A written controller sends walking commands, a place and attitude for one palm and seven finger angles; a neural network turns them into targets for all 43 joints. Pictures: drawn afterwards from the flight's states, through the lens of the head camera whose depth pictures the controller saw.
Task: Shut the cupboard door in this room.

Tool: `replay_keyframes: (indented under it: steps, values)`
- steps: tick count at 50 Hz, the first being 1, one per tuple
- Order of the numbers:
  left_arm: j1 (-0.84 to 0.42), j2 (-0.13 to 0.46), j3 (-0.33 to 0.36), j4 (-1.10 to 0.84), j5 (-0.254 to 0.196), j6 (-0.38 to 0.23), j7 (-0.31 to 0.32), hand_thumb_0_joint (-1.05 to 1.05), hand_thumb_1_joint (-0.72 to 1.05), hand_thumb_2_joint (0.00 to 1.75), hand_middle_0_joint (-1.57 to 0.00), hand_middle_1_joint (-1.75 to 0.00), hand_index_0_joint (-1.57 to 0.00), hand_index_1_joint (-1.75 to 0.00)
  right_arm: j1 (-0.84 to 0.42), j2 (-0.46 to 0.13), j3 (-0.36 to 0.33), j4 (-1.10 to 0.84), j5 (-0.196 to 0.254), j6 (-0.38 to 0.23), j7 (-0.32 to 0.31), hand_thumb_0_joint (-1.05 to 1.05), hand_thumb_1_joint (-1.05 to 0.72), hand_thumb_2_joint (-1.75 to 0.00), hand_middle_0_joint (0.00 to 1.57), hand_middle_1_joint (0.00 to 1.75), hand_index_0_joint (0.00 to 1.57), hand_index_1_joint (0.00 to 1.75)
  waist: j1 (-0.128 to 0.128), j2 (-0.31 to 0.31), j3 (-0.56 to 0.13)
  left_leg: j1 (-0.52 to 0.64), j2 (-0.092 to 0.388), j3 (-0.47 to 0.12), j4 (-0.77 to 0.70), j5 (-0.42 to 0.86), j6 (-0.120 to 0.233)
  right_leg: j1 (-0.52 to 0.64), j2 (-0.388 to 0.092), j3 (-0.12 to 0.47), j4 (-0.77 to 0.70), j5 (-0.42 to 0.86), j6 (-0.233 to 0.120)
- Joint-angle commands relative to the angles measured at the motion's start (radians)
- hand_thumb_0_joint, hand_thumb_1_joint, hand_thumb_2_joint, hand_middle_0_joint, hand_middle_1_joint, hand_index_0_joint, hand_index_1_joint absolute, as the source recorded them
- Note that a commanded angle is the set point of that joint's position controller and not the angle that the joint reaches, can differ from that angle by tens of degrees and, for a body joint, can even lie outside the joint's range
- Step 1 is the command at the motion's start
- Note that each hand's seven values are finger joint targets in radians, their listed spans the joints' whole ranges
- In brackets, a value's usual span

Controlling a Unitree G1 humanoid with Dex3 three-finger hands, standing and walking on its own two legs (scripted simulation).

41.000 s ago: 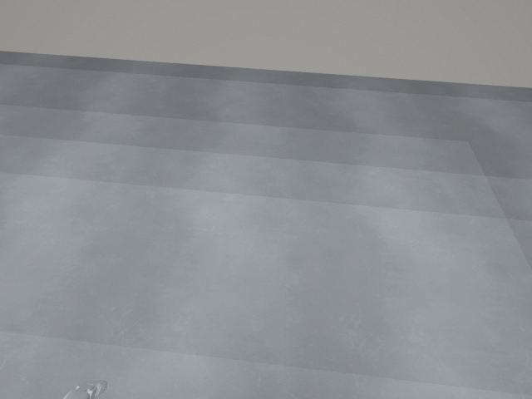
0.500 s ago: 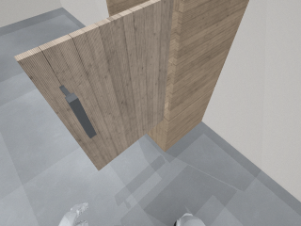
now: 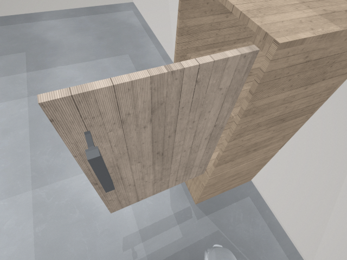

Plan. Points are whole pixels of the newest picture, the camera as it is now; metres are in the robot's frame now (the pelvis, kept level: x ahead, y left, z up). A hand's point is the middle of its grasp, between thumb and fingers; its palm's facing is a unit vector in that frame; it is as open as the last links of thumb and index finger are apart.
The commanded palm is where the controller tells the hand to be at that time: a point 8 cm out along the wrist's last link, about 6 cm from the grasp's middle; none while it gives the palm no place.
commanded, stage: shuffle to correct the standing spot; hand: left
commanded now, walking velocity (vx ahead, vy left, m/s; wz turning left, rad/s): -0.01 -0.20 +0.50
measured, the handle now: (99, 164) +0.28 +0.18 +0.07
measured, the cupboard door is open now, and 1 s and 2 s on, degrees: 92 92 92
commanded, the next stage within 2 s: come to a stop and stand still in 0.86 s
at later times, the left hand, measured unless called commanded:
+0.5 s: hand out of the picture +0.05 +0.09 -0.21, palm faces +0.24 -0.96 -0.15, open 7.4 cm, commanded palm none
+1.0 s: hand out of the picture -0.01 -0.02 -0.17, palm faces +0.35 -0.89 -0.29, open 7.4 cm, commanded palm none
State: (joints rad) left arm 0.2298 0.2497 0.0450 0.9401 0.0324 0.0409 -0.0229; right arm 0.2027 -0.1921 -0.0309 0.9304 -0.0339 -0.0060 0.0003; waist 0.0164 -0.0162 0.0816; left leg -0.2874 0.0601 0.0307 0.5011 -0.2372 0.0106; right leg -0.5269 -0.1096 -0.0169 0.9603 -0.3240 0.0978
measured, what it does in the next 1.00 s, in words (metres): steps to the right, turning left: right foot, then left foot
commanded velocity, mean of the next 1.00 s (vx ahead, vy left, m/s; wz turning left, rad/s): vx -0.08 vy -0.13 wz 0.35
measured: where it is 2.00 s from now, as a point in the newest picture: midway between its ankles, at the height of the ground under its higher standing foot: outside the picture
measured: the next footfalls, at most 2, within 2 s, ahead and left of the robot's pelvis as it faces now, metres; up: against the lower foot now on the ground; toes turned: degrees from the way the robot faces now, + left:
right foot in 0.14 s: +0.10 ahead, -0.20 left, +0.00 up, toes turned -1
left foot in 0.44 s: +0.07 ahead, -0.02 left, +0.00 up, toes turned +22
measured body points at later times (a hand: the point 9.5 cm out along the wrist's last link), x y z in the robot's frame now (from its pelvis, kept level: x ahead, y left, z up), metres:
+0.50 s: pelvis +0.03 -0.10 -0.02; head +0.07 -0.05 +0.42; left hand +0.04 +0.14 -0.19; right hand +0.19 -0.32 -0.14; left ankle +0.03 -0.03 -0.74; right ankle +0.05 -0.21 -0.71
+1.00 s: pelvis -0.01 -0.25 -0.01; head +0.05 -0.24 +0.43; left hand -0.03 +0.02 -0.14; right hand +0.15 -0.48 -0.17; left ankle -0.01 -0.07 -0.70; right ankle +0.02 -0.36 -0.74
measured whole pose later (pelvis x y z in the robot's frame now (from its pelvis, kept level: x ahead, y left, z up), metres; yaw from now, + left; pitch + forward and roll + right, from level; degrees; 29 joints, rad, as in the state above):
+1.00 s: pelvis -0.01 -0.25 -0.01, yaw +23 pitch +1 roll +0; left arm 0.18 0.21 0.04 0.90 0.04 0.06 0.01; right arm 0.17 -0.27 -0.11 0.96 -0.02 0.08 -0.02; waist -0.03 0.05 0.11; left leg -0.55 0.02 -0.08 0.91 -0.46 -0.03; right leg -0.26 -0.03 -0.05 0.59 -0.34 0.00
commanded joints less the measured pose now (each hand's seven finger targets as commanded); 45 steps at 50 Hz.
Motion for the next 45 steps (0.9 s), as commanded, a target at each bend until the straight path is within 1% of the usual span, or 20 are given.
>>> replay_keyframes:
  steps: [1, 4, 5, 6, 7, 8, 9, 11, 17, 20, 21, 22, 23, 25, 27, 30, 37, 42, 44, 45]
  values:
    - [-0.002, 0.042, 0.018, -0.080, -0.011, -0.017, 0.006, 0.00, 0.90, 0.90, -0.20, -0.30, -0.20, -0.30, 0.011, -0.263, -0.093, -0.062, -0.006, 0.000, -0.014, 0.00, -0.90, -0.90, 0.20, 0.30, 0.20, 0.30, -0.040, 0.196, -0.117, 0.072, 0.191, -0.166, -0.123, 0.371, 0.114, 0.102, 0.057, -0.063, -0.199, -0.009, 0.005]
    - [0.083, 0.066, 0.030, -0.072, -0.014, -0.031, 0.006, 0.00, 0.90, 0.90, -0.20, -0.30, -0.20, -0.30, -0.045, -0.272, -0.106, -0.075, -0.004, 0.019, -0.018, 0.00, -0.90, -0.90, 0.20, 0.30, 0.20, 0.30, 0.002, 0.203, -0.147, 0.003, 0.165, -0.197, -0.013, 0.268, 0.064, 0.293, 0.085, -0.089, -0.450, 0.094, -0.012]
    - [0.129, 0.103, 0.038, -0.061, -0.008, -0.039, 0.010, 0.00, 0.90, 0.90, -0.20, -0.30, -0.20, -0.30, -0.040, -0.235, -0.101, -0.075, -0.001, 0.021, -0.016, 0.00, -0.90, -0.90, 0.20, 0.30, 0.20, 0.30, 0.020, 0.091, -0.149, -0.072, 0.095, -0.158, 0.074, 0.172, 0.024, 0.401, 0.063, -0.069, -0.564, 0.183, -0.018]
    - [0.165, 0.189, 0.056, -0.057, 0.007, -0.046, 0.022, 0.00, 0.90, 0.90, -0.20, -0.30, -0.20, -0.30, 0.002, -0.154, -0.087, -0.079, 0.007, 0.020, -0.011, 0.00, -0.90, -0.90, 0.20, 0.30, 0.20, 0.30, 0.030, -0.196, -0.183, -0.253, -0.026, -0.010, 0.296, -0.127, -0.033, 0.555, -0.150, 0.100, -0.618, 0.366, -0.078]
    - [0.163, 0.239, 0.060, -0.075, 0.013, -0.033, 0.028, 0.00, 0.90, 0.90, -0.20, -0.30, -0.20, -0.30, 0.005, -0.094, -0.071, -0.107, 0.012, 0.022, -0.016, 0.00, -0.90, -0.90, 0.20, 0.30, 0.20, 0.30, 0.037, -0.365, -0.198, -0.322, -0.089, 0.006, 0.549, -0.484, -0.037, 0.526, -0.318, 0.228, -0.621, 0.536, -0.188]
    - [0.140, 0.201, 0.052, -0.091, 0.014, -0.034, 0.033, 0.00, 0.90, 0.90, -0.20, -0.30, -0.20, -0.30, -0.007, -0.118, -0.073, -0.101, 0.013, 0.035, -0.021, 0.00, -0.90, -0.90, 0.20, 0.30, 0.20, 0.30, 0.043, -0.347, -0.197, -0.295, -0.061, -0.023, 0.717, -0.455, -0.024, 0.424, -0.296, 0.209, -0.646, 0.461, -0.241]
    - [0.076, 0.181, 0.049, -0.105, 0.011, -0.028, 0.036, 0.00, 0.90, 0.90, -0.20, -0.30, -0.20, -0.30, -0.005, -0.125, -0.080, -0.082, 0.012, 0.037, -0.023, 0.00, -0.90, -0.90, 0.20, 0.30, 0.20, 0.30, 0.016, -0.350, -0.168, -0.318, -0.042, -0.020, 0.808, -0.426, -0.026, 0.395, -0.259, 0.195, -0.647, 0.384, -0.253]
    - [-0.006, 0.109, 0.030, -0.128, 0.010, -0.025, 0.046, 0.00, 0.90, 0.90, -0.20, -0.30, -0.20, -0.30, -0.018, -0.124, -0.073, -0.063, 0.012, 0.039, -0.012, 0.00, -0.90, -0.90, 0.20, 0.30, 0.20, 0.30, -0.013, -0.210, -0.108, -0.306, -0.016, 0.000, 0.807, -0.330, -0.033, 0.363, -0.196, 0.038, -0.586, 0.432, -0.257]
    - [0.041, 0.124, 0.031, -0.110, 0.011, -0.022, 0.056, 0.00, 0.90, 0.90, -0.20, -0.30, -0.20, -0.30, -0.048, -0.072, -0.050, -0.072, 0.017, 0.037, -0.004, 0.00, -0.90, -0.90, 0.20, 0.30, 0.20, 0.30, 0.006, -0.156, -0.114, -0.164, -0.038, 0.085, 0.376, -0.296, -0.036, 0.405, -0.211, -0.046, -0.512, 0.635, -0.280]
    - [0.025, 0.118, 0.035, -0.110, -0.008, -0.008, 0.046, 0.00, 0.90, 0.90, -0.20, -0.30, -0.20, -0.30, 0.055, -0.094, -0.057, -0.048, 0.015, 0.027, -0.008, 0.00, -0.90, -0.90, 0.20, 0.30, 0.20, 0.30, -0.043, -0.131, -0.155, 0.059, -0.026, 0.103, 0.023, -0.024, -0.019, 0.350, -0.164, -0.115, -0.388, 0.546, -0.208]
    - [0.032, 0.088, 0.032, -0.123, -0.014, -0.004, 0.040, 0.00, 0.90, 0.90, -0.20, -0.30, -0.20, -0.30, 0.109, -0.158, -0.071, -0.043, 0.008, 0.019, -0.012, 0.00, -0.90, -0.90, 0.20, 0.30, 0.20, 0.30, -0.078, 0.008, -0.180, 0.255, 0.089, -0.028, -0.099, 0.161, 0.027, 0.188, -0.130, -0.146, -0.218, 0.381, -0.134]
    - [0.045, 0.026, 0.016, -0.158, -0.019, 0.001, 0.031, 0.00, 0.90, 0.90, -0.20, -0.30, -0.20, -0.30, 0.135, -0.282, -0.097, -0.052, 0.000, 0.014, -0.020, 0.00, -0.90, -0.90, 0.20, 0.30, 0.20, 0.30, -0.089, 0.352, -0.171, 0.332, 0.442, -0.464, -0.162, 0.593, 0.200, -0.089, -0.008, -0.159, 0.039, -0.248, -0.037]
    - [-0.025, 0.101, 0.022, -0.192, -0.002, 0.016, 0.035, 0.00, 0.90, 0.90, -0.20, -0.30, -0.20, -0.30, 0.166, -0.323, -0.100, -0.052, 0.003, 0.022, -0.022, 0.00, -0.90, -0.90, 0.20, 0.30, 0.20, 0.30, -0.123, 0.207, -0.170, 0.224, 0.523, -0.495, -0.154, 0.605, 0.286, -0.070, 0.004, 0.004, 0.190, -0.312, -0.046]
    - [-0.058, 0.086, 0.031, -0.169, -0.002, 0.014, 0.043, 0.00, 0.90, 0.90, -0.20, -0.30, -0.20, -0.30, 0.075, -0.276, -0.081, -0.063, 0.004, 0.013, -0.039, 0.00, -0.90, -0.90, 0.20, 0.30, 0.20, 0.30, -0.080, 0.258, -0.122, 0.123, 0.412, -0.416, -0.162, 0.592, 0.232, -0.086, 0.017, 0.066, 0.271, -0.203, -0.032]
    - [-0.039, 0.083, 0.037, -0.127, -0.002, 0.021, 0.033, 0.00, 0.90, 0.90, -0.20, -0.30, -0.20, -0.30, 0.003, -0.222, -0.066, -0.072, 0.003, 0.006, -0.043, 0.00, -0.90, -0.90, 0.20, 0.30, 0.20, 0.30, -0.037, 0.111, -0.074, 0.084, 0.305, -0.269, -0.170, 0.561, 0.179, -0.069, 0.025, 0.067, 0.321, -0.076, -0.017]
    - [0.016, 0.061, 0.035, -0.092, -0.004, 0.026, 0.031, 0.00, 0.90, 0.90, -0.20, -0.30, -0.20, -0.30, -0.001, -0.204, -0.062, -0.072, 0.009, -0.001, -0.041, 0.00, -0.90, -0.90, 0.20, 0.30, 0.20, 0.30, -0.020, 0.140, -0.122, 0.132, 0.230, -0.138, -0.152, 0.613, 0.136, -0.030, 0.037, 0.049, 0.272, -0.018, -0.003]
    - [-0.044, 0.050, 0.029, -0.107, -0.011, 0.028, 0.031, 0.00, 0.90, 0.90, -0.20, -0.30, -0.20, -0.30, 0.054, -0.242, -0.092, -0.052, 0.004, 0.021, -0.030, 0.00, -0.90, -0.90, 0.20, 0.30, 0.20, 0.30, -0.065, 0.220, -0.155, 0.186, 0.227, -0.195, -0.166, 0.471, 0.140, 0.057, 0.059, 0.003, -0.008, -0.107, 0.004]
    - [0.014, 0.055, 0.031, -0.091, -0.024, 0.018, 0.027, 0.00, 0.90, 0.90, -0.20, -0.30, -0.20, -0.30, -0.014, -0.265, -0.111, -0.062, -0.002, 0.039, -0.026, 0.00, -0.90, -0.90, 0.20, 0.30, 0.20, 0.30, -0.046, 0.289, -0.177, 0.090, 0.212, -0.263, -0.147, 0.323, 0.113, 0.231, 0.094, -0.019, -0.297, -0.115, -0.043]
    - [0.106, 0.085, 0.041, -0.061, -0.022, 0.011, 0.029, 0.00, 0.90, 0.90, -0.20, -0.30, -0.20, -0.30, -0.030, -0.249, -0.115, -0.066, 0.006, 0.046, -0.026, 0.00, -0.90, -0.90, 0.20, 0.30, 0.20, 0.30, -0.009, 0.214, -0.196, -0.020, 0.150, -0.234, -0.083, 0.206, 0.058, 0.404, 0.103, -0.054, -0.543, 0.063, -0.056]
    - [0.128, 0.131, 0.048, -0.062, -0.011, 0.002, 0.034, 0.00, 0.90, 0.90, -0.20, -0.30, -0.20, -0.30, -0.019, -0.201, -0.112, -0.065, 0.014, 0.048, -0.022, 0.00, -0.90, -0.90, 0.20, 0.30, 0.20, 0.30, 0.002, 0.075, -0.173, -0.098, 0.070, -0.188, 0.022, 0.074, 0.013, 0.444, 0.032, 0.005, -0.656, 0.124, -0.078]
